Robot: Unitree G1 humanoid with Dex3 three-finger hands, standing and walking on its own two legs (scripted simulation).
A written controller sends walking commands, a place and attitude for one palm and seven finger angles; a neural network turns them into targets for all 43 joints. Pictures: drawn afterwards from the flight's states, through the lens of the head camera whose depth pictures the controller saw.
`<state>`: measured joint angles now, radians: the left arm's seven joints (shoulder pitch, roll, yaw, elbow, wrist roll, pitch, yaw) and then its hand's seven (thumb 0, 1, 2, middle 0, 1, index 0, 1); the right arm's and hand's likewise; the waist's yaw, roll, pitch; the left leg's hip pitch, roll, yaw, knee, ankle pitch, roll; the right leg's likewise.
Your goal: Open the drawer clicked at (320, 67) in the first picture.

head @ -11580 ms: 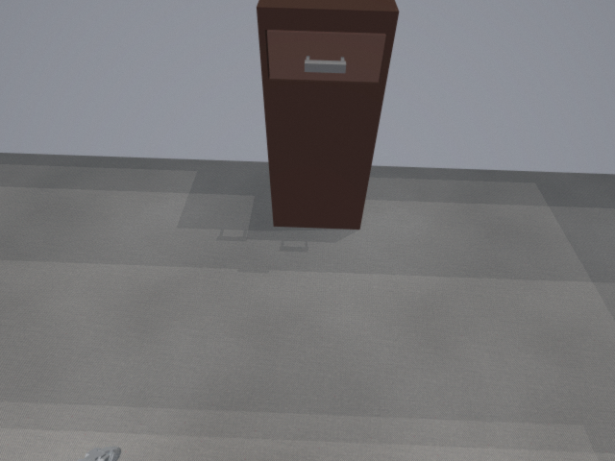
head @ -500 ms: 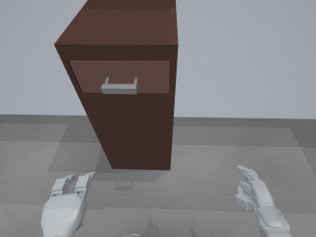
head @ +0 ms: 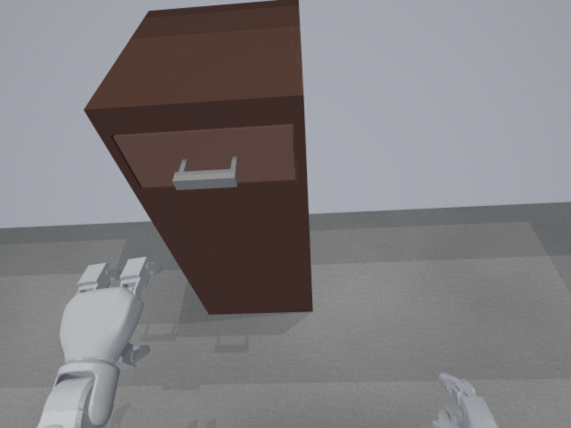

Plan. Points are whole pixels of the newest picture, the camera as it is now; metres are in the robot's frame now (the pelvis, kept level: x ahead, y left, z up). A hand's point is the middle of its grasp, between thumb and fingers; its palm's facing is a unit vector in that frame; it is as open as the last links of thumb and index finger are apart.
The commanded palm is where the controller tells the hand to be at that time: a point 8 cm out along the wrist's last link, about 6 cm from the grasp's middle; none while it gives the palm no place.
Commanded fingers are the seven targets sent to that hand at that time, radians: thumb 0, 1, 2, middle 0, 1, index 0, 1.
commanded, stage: raise the hand with hooked fingers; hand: left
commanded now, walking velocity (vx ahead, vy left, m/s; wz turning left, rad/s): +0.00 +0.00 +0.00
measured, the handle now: (207, 171) +0.56 +0.22 +0.01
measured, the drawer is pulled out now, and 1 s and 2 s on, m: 0.00 0.00 0.00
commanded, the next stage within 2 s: move the hooked fingers above the handle in 0.96 s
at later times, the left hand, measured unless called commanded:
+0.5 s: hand (105, 255) +0.30 +0.27 +0.11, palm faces +0.08 -0.07 -0.99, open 13.7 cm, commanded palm +0.27 +0.27 +0.17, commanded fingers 0.00 -0.50 0.30 -0.30 -1.20 -0.30 -1.20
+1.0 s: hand (103, 245) +0.30 +0.27 +0.12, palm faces +0.10 -0.07 -0.99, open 13.8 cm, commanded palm +0.27 +0.27 +0.18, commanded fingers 0.00 -0.50 0.30 -0.30 -1.20 -0.30 -1.20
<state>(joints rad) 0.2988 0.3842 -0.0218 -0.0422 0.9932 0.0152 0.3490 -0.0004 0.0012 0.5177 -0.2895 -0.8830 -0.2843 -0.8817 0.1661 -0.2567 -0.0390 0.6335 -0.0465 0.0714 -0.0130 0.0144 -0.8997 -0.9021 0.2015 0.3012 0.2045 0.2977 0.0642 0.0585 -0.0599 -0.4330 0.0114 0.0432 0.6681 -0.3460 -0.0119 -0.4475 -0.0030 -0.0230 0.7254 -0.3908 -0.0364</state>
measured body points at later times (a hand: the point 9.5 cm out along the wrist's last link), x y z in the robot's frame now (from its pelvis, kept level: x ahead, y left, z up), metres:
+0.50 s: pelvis +0.00 +0.02 +0.02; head +0.01 -0.01 +0.47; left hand +0.29 +0.27 +0.16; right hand +0.22 -0.17 -0.08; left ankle -0.01 +0.13 -0.72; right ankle -0.02 -0.09 -0.72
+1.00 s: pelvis +0.00 +0.02 +0.02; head +0.01 -0.01 +0.47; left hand +0.29 +0.27 +0.17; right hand +0.18 -0.20 -0.10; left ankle -0.01 +0.13 -0.72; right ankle -0.02 -0.09 -0.72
